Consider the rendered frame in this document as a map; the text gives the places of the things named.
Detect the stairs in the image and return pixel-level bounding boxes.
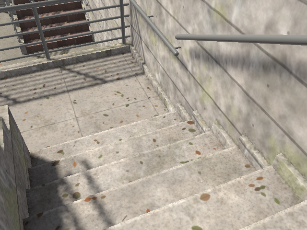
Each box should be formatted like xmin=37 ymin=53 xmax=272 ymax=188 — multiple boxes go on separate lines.
xmin=22 ymin=110 xmax=307 ymax=230
xmin=13 ymin=0 xmax=93 ymax=54

